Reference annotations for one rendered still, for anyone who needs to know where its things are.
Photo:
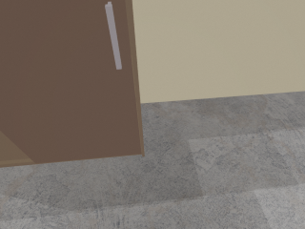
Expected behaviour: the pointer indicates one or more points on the handle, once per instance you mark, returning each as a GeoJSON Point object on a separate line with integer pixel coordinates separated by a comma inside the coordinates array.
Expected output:
{"type": "Point", "coordinates": [113, 34]}

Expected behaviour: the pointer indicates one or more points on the wardrobe door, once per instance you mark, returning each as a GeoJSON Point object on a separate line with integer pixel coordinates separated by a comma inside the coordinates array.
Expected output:
{"type": "Point", "coordinates": [61, 96]}
{"type": "Point", "coordinates": [9, 151]}

